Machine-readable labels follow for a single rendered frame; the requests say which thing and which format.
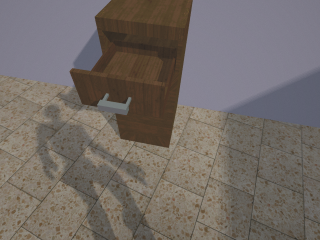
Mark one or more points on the cabinet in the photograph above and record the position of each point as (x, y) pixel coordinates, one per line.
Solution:
(154, 22)

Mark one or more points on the drawer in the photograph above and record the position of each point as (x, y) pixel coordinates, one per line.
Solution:
(126, 69)

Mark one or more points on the handle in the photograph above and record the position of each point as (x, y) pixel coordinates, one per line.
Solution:
(113, 107)

